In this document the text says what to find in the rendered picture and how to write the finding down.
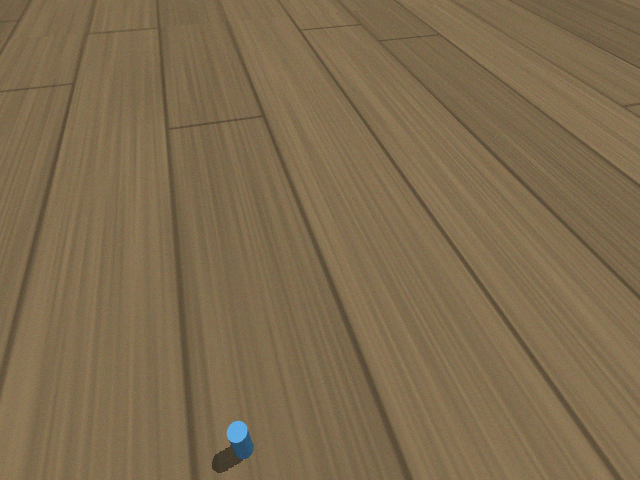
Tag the can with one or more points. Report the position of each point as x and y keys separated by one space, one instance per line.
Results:
x=240 y=440

